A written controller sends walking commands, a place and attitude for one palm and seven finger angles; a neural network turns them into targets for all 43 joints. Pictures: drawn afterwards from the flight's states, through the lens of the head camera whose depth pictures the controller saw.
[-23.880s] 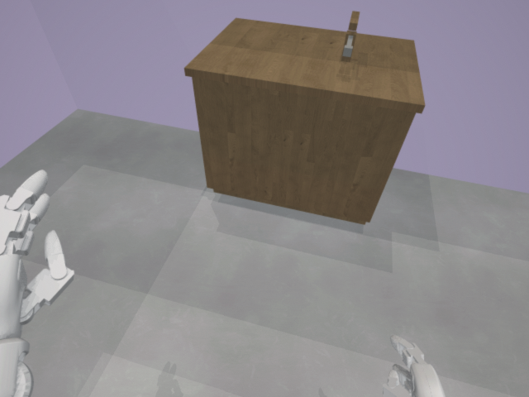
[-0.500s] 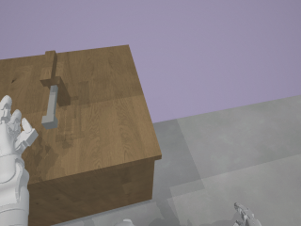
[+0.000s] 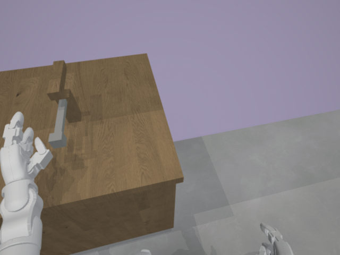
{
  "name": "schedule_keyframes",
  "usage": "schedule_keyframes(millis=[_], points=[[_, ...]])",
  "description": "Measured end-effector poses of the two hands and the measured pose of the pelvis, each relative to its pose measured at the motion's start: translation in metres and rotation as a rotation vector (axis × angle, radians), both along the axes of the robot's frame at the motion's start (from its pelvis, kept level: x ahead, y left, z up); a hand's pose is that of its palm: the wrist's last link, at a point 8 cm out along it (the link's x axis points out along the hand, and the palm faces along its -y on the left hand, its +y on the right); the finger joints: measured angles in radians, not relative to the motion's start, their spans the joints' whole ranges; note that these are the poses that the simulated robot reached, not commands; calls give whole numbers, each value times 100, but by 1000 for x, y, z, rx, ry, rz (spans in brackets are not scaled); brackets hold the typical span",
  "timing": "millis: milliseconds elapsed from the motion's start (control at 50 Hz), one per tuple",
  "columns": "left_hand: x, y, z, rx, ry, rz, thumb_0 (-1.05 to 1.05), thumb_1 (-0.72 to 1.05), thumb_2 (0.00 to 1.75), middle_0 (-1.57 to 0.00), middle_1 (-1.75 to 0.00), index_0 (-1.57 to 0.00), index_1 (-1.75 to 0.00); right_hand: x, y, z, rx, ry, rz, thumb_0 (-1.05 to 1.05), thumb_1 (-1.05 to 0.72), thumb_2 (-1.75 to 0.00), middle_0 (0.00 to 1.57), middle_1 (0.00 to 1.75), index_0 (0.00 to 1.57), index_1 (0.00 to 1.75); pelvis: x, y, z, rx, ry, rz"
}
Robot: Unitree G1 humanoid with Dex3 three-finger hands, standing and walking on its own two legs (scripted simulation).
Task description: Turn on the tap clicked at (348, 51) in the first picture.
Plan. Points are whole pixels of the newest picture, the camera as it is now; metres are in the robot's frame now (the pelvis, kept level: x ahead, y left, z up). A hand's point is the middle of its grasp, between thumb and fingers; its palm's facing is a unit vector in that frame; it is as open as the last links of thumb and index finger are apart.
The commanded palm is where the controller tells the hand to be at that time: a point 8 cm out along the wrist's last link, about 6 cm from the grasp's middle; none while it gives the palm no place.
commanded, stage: push the lever round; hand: left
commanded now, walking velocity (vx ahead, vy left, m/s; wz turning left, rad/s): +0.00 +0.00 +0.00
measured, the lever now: (57, 140) +0.35 +0.29 +0.08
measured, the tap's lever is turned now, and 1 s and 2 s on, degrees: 0 10 40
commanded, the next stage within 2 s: none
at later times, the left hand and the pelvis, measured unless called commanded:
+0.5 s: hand (57, 152) +0.31 +0.28 +0.08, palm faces +0.51 -0.86 -0.11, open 7.8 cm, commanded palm +0.27 +0.31 +0.08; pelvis +0.00 -0.01 +0.00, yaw +0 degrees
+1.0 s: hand (67, 149) +0.32 +0.26 +0.08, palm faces +0.55 -0.83 -0.06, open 7.8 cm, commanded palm +0.28 +0.29 +0.08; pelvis +0.00 +0.00 +0.00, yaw +0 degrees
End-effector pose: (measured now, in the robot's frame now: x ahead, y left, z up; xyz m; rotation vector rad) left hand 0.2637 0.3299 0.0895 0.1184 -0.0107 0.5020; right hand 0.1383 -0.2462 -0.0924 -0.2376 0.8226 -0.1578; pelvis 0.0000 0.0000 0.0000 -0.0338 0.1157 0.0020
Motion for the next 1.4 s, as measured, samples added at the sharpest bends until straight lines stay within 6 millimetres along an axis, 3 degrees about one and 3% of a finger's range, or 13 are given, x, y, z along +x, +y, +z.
schedule_keyframes(millis=[660,1080,1400], points=[[6,-17,-7,-16,5,26,1,90,90,-16,-15,-15,-15,-5,-17,-4,-4,30,-19,1,-91,-90,20,30,20,30,1,-13,-1,6,1,-1],[16,-43,-12,-47,-22,93,1,91,90,-16,-15,-15,-15,0,1,-4,11,22,12,1,-91,-90,20,30,20,30,-1,-2,-3,-2,-2,4],[31,-77,-11,-53,-15,155,1,92,90,-16,-15,-15,-15,9,13,-5,31,37,39,1,-91,-90,20,30,20,30,1,2,-4,-2,-4,8]])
